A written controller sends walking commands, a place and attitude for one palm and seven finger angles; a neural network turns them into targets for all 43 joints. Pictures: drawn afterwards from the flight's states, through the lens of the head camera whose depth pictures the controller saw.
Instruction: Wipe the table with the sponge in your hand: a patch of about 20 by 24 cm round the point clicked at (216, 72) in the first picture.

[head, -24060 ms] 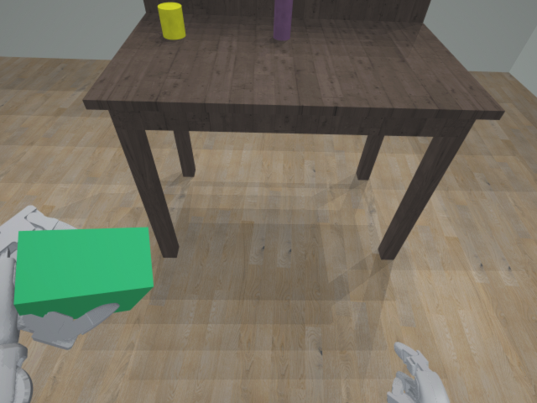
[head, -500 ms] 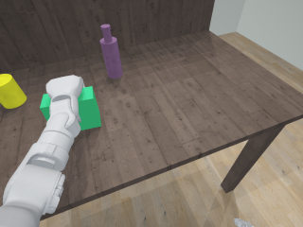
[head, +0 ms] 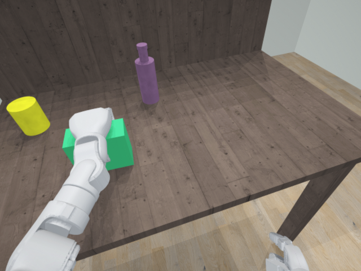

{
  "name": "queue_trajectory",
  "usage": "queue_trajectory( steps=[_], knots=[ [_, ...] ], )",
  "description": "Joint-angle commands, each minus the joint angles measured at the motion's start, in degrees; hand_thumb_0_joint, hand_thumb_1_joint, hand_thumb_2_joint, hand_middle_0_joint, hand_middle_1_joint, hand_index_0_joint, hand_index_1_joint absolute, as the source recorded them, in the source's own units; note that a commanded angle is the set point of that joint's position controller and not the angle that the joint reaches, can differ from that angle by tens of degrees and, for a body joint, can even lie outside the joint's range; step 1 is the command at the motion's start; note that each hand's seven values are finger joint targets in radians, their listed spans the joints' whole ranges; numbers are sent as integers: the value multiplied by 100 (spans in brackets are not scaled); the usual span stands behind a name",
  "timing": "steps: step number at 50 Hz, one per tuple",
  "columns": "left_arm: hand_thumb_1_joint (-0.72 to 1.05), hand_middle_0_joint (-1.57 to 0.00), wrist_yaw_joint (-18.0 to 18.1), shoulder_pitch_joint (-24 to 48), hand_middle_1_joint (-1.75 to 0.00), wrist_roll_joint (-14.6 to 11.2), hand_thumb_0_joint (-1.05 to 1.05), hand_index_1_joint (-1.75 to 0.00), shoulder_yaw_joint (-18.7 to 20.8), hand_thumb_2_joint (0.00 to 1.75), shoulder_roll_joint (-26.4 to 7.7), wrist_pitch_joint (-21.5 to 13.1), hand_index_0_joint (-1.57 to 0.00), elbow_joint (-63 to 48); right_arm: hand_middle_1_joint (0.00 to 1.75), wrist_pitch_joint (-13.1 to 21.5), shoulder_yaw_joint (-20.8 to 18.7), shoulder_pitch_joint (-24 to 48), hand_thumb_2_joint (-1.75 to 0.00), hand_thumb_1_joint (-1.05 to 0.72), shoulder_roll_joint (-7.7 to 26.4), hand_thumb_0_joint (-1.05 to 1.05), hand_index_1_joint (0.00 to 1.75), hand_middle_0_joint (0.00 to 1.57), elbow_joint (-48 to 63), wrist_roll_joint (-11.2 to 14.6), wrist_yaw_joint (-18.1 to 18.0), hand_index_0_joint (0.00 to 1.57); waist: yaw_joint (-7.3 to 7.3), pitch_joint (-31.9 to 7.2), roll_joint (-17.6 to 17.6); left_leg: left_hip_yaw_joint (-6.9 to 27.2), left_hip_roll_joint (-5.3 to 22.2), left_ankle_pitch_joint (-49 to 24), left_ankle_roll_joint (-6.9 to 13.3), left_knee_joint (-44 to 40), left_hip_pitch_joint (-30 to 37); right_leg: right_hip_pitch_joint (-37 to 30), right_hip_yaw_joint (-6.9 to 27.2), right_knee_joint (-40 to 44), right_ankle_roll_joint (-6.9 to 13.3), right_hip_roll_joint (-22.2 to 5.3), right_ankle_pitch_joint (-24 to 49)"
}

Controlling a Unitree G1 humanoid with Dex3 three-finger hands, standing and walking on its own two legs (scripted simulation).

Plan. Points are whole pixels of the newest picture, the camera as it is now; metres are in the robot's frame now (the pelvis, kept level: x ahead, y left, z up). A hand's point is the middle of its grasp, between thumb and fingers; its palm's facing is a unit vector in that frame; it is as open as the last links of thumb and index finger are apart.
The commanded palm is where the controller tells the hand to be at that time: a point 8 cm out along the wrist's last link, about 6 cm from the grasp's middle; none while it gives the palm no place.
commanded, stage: wipe back along the third lane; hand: left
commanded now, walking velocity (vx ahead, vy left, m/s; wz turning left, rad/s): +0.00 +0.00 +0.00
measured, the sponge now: (103, 152) +0.38 +0.24 +0.07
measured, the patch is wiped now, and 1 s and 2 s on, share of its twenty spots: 0.95 0.95 0.95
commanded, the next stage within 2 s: slide back across to the middle lane in 1.18 s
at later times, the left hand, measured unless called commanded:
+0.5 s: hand (102, 154) +0.33 +0.21 +0.11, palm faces +0.06 -0.05 -1.00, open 10.1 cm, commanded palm +0.29 +0.19 +0.15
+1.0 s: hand (109, 171) +0.29 +0.18 +0.11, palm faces +0.11 -0.08 -0.99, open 10.1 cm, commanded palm +0.24 +0.16 +0.15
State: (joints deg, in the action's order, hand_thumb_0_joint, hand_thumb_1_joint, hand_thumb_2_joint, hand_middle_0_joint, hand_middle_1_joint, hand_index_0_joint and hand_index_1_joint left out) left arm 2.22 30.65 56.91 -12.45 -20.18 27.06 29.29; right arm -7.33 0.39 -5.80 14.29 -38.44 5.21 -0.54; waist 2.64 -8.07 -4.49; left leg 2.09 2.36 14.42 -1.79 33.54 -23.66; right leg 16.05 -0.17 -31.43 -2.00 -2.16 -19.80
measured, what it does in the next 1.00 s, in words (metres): stands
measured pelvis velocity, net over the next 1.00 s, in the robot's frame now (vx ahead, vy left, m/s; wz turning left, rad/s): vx -0.01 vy -0.02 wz -0.01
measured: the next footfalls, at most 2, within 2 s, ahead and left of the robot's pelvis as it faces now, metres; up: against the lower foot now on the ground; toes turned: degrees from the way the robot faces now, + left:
none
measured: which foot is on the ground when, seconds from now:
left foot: down 0.00-1.00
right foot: down 0.00-1.00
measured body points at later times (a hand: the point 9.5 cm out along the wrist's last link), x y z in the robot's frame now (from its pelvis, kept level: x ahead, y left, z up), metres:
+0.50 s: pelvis +0.00 -0.01 +0.00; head -0.02 -0.05 +0.45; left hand +0.33 +0.21 +0.17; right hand +0.23 -0.22 -0.09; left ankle +0.03 +0.14 -0.73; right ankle -0.04 -0.15 -0.73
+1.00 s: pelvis -0.01 -0.02 +0.00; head -0.05 -0.08 +0.44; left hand +0.28 +0.18 +0.17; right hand +0.23 -0.22 -0.09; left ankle +0.03 +0.14 -0.73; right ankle -0.04 -0.15 -0.73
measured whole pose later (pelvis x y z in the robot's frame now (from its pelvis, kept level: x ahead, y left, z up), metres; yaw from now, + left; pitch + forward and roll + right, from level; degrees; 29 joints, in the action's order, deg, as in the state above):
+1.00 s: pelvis -0.01 -0.02 +0.00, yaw +0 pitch +0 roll +0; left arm -0.1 7.6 58.2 -17.7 -18.7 33.0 -2.0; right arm -7.3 1.4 -2.2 14.5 -38.5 5.1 1.3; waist 5.9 -6.8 -6.7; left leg 2.1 3.2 14.6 -3.2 33.3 -18.6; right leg 12.9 -0.1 -34.9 -0.5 -1.4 -21.8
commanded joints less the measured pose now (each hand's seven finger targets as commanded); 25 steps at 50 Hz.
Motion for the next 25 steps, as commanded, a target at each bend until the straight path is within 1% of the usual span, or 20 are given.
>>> queue_trajectory(
  steps=[1,2,3,6,7,8,10,12,13,14,15,17,18,19,20,21,22,23,24,25],
  knots=[
    [10,-120,-210,1054,-160,-92,0,-160,197,130,-615,99,-120,-869,30,221,-132,1003,-90,-90,653,0,30,20,947,-18,-45,20,23,-909,674,-348,-367,-1313,366,-245,1167,32,-499,370,472,436,1970],
    [10,-120,-234,874,-160,-122,0,-160,279,130,-656,107,-120,-1033,30,219,-139,1039,-90,-90,660,0,30,20,993,-26,-46,20,71,-1003,728,-327,-361,-1367,364,-267,1197,-75,-504,365,479,441,2016],
    [10,-120,-257,877,-160,-114,0,-160,189,130,-594,116,-120,-1118,30,214,-117,1092,-90,-90,642,0,30,20,1013,-21,-55,20,48,-919,742,-359,-365,-1367,370,-243,1206,-42,-492,374,467,430,2041],
    [10,-120,-308,756,-160,-118,0,-160,54,130,-453,149,-120,-1481,30,216,-89,1185,-90,-90,602,0,30,20,1058,-20,-29,20,63,-899,596,-357,-368,-1450,355,-234,1277,-34,-497,345,476,427,2112],
    [10,-120,-308,687,-160,-110,0,-160,204,130,-611,171,-120,-1499,30,207,-94,1209,-90,-90,624,0,30,20,1050,-22,-29,20,77,-842,630,-336,-338,-1433,338,-257,1260,-50,-505,347,495,436,2053],
    [10,-120,-335,722,-160,-129,0,-160,11,130,-415,178,-120,-1632,30,219,-64,1257,-90,-90,595,0,30,20,1092,-20,-34,20,66,-838,605,-355,-368,-1444,352,-238,1279,-50,-503,338,485,430,2097],
    [10,-120,-356,726,-160,-125,0,-160,67,130,-526,222,-120,-1643,30,215,-55,1265,-90,-90,597,0,30,20,1034,-20,-47,20,65,-725,574,-350,-362,-1393,351,-254,1265,-12,-488,362,488,427,2059],
    [10,-120,-369,572,-160,-94,0,-160,193,130,-658,251,-120,-1760,30,222,-65,1298,-90,-90,634,0,30,20,1034,-30,-57,20,112,-804,578,-346,-358,-1419,333,-253,1280,-106,-466,344,507,436,2069],
    [10,-120,-396,493,-160,-99,0,-160,-15,130,-441,257,-120,-1916,30,246,-47,1326,-90,-90,594,0,30,20,1100,-27,-50,20,113,-876,584,-359,-391,-1472,353,-220,1296,-126,-468,314,495,431,2149],
    [10,-120,-410,417,-160,-111,0,-160,-100,130,-342,272,-120,-1947,30,255,-40,1342,-90,-90,576,0,30,20,1087,-16,-31,20,104,-868,545,-360,-379,-1486,346,-216,1314,-102,-474,297,497,421,2171],
    [10,-120,-427,367,-160,-147,0,-160,-93,130,-344,272,-120,-2037,30,265,-48,1349,-90,-90,580,0,30,20,1096,-25,-19,20,117,-869,615,-368,-386,-1491,356,-195,1309,-136,-462,307,482,418,2261],
    [10,-120,-414,-36,-160,-131,0,-160,270,130,-697,266,-120,-2120,30,271,-78,1355,-90,-90,630,0,30,20,1091,-51,-10,20,200,-1008,722,-355,-372,-1578,345,-181,1303,-307,-431,278,489,429,2387],
    [10,-120,-438,-82,-160,-144,0,-160,12,130,-405,263,-120,-2280,30,284,-47,1400,-90,-90,588,0,30,20,1165,-35,3,20,173,-1021,747,-378,-390,-1586,355,-167,1290,-284,-466,243,472,420,2410],
    [10,-120,-446,-164,-160,-182,0,-160,-76,130,-288,259,-120,-2389,30,301,-44,1395,-90,-90,562,0,30,20,1170,-35,25,20,173,-1017,705,-396,-395,-1642,362,-149,1309,-289,-465,221,465,414,2513],
    [10,-120,-456,-277,-160,-217,0,-160,7,130,-372,269,-120,-2464,30,295,-54,1407,-90,-90,576,0,30,20,1169,-35,36,20,183,-982,805,-388,-389,-1618,363,-161,1281,-310,-467,246,451,413,2546],
    [10,-120,-451,-238,-160,-197,0,-160,29,130,-437,294,-120,-2494,30,286,-50,1460,-90,-90,580,0,30,20,1152,-25,30,20,172,-856,757,-412,-377,-1500,352,-183,1255,-221,-446,276,437,406,2388],
    [10,-120,-431,-300,-160,-170,0,-160,201,130,-599,319,-120,-2471,30,294,-65,1476,-90,-90,613,0,30,20,1130,-44,21,20,203,-826,828,-385,-358,-1464,343,-195,1253,-240,-438,276,461,428,2304],
    [10,-120,-446,-330,-160,-200,0,-160,-69,130,-299,322,-120,-2614,30,319,-41,1484,-90,-90,566,0,30,20,1203,-29,22,20,177,-770,908,-411,-388,-1394,363,-210,1215,-192,-465,294,428,423,2221],
    [10,-120,-428,-397,-160,-208,0,-160,-58,130,-310,328,-120,-2635,30,336,-37,1502,-90,-90,556,0,30,20,1170,-13,37,20,177,-741,830,-405,-365,-1378,349,-218,1237,-146,-461,284,435,418,2166],
    [10,-120,-432,-478,-160,-244,0,-160,-97,130,-244,327,-120,-2721,30,347,-46,1517,-90,-90,560,0,30,20,1180,-23,43,20,192,-715,883,-417,-385,-1399,359,-208,1242,-176,-454,302,428,418,2263]
  ],
)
